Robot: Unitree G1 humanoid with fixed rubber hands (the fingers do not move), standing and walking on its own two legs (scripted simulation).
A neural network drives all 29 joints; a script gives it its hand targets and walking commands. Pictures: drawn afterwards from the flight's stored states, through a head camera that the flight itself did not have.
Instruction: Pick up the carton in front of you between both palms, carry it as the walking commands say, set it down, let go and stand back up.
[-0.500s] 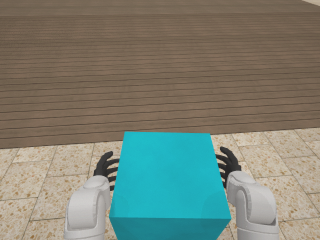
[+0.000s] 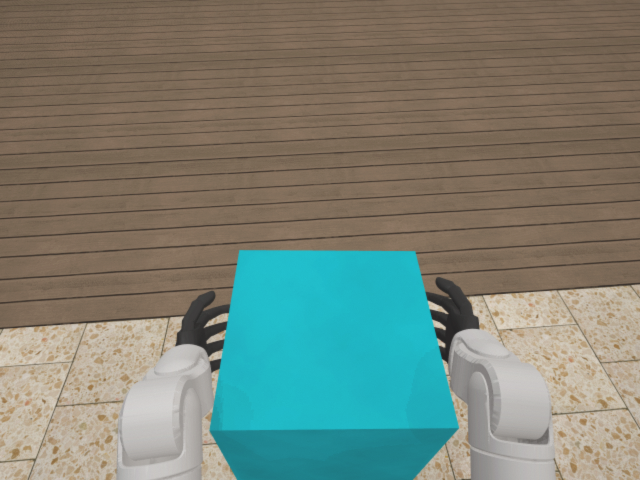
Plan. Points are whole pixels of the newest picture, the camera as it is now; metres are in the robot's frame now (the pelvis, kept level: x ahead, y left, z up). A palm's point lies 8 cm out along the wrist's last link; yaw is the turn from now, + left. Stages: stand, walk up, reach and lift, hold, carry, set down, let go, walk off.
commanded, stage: carry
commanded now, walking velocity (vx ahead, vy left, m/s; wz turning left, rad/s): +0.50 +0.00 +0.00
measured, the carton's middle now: (326, 376) +0.27 +0.02 +0.00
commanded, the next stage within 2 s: none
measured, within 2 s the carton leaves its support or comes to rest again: neither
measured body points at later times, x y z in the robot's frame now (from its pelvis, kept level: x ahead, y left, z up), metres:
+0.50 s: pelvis +0.36 +0.03 +0.01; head +0.37 +0.04 +0.46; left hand +0.64 +0.16 +0.07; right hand +0.63 -0.14 +0.08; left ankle +0.29 +0.09 -0.74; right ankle +0.46 -0.14 -0.69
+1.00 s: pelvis +0.70 -0.03 +0.00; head +0.74 -0.04 +0.45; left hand +1.02 +0.12 +0.14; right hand +1.02 -0.18 +0.13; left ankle +0.80 +0.12 -0.69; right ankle +0.64 -0.10 -0.74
